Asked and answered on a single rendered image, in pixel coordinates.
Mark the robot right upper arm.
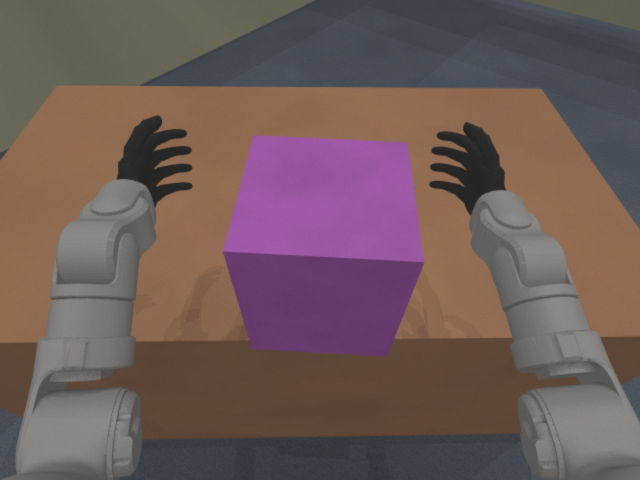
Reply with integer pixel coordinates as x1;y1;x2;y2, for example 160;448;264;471
518;382;640;480

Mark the carton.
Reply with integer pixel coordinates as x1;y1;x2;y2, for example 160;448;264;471
223;135;424;357

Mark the robot right hand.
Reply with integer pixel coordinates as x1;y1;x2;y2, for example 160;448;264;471
429;122;506;215

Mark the robot left hand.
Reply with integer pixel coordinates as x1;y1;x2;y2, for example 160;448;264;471
116;115;193;207

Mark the left robot forearm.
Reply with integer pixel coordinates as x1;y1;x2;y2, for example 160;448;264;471
15;179;156;474

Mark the robot left upper arm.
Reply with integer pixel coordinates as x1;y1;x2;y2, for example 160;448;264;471
2;387;142;480

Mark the pedestal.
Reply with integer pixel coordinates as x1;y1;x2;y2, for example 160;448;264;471
0;85;640;440

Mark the right robot forearm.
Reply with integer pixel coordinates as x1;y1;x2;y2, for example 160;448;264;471
469;190;640;434

